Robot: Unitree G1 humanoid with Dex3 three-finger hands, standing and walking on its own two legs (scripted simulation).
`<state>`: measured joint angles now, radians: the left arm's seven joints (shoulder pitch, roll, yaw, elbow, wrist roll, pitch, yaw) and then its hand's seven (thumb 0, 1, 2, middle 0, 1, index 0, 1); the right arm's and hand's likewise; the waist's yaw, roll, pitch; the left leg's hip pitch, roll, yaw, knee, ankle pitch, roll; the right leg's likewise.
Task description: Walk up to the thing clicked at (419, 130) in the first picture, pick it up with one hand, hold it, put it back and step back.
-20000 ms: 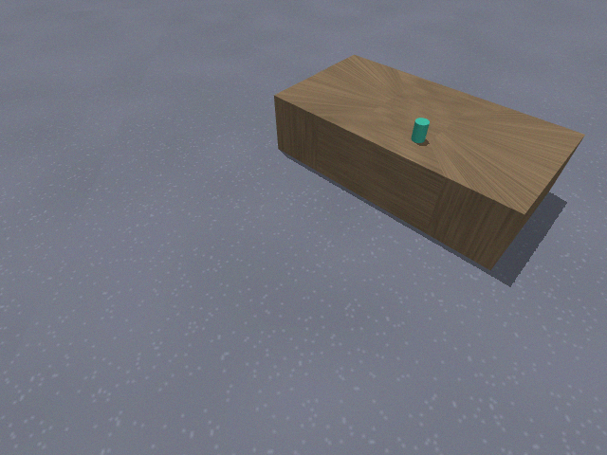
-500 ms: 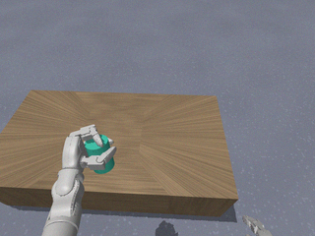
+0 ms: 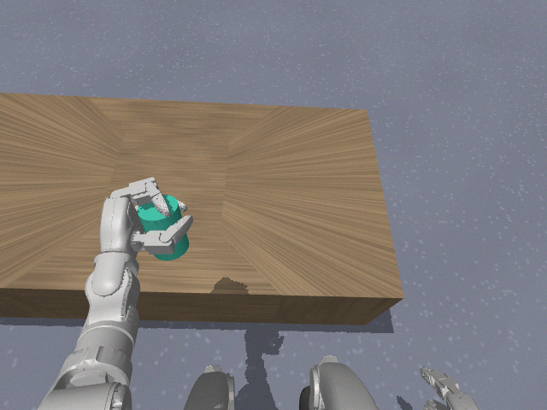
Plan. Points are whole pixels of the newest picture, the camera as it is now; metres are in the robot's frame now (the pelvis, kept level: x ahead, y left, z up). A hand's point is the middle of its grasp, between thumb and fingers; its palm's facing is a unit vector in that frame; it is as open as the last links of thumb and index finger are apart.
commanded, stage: crouch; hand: left
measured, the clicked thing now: (164, 228) +0.40 +0.17 -0.02
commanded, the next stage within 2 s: lower in 1.00 s
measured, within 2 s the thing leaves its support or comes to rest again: neither
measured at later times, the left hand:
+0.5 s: hand (186, 207) +0.49 +0.16 -0.11, palm faces +0.04 -1.00 -0.01, open 5.3 cm
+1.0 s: hand (190, 207) +0.52 +0.16 -0.17, palm faces +0.04 -1.00 -0.02, open 5.4 cm
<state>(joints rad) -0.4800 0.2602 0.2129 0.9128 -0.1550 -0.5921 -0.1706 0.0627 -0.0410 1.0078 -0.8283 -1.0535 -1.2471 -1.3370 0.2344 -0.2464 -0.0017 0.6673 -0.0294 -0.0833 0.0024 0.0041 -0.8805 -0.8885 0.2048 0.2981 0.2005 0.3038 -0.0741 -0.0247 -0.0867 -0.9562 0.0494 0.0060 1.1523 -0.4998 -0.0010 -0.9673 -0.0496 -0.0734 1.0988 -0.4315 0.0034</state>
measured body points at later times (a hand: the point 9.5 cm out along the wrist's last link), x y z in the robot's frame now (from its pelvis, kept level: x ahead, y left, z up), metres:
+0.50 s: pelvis -0.03 +0.00 -0.12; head +0.16 +0.03 +0.29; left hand +0.48 +0.21 -0.11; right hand +0.01 -0.25 -0.25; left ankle +0.03 +0.12 -0.65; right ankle +0.05 -0.13 -0.65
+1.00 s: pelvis -0.04 +0.01 -0.18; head +0.18 +0.03 +0.21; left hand +0.52 +0.22 -0.16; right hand -0.01 -0.26 -0.30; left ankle +0.03 +0.12 -0.65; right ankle +0.05 -0.13 -0.65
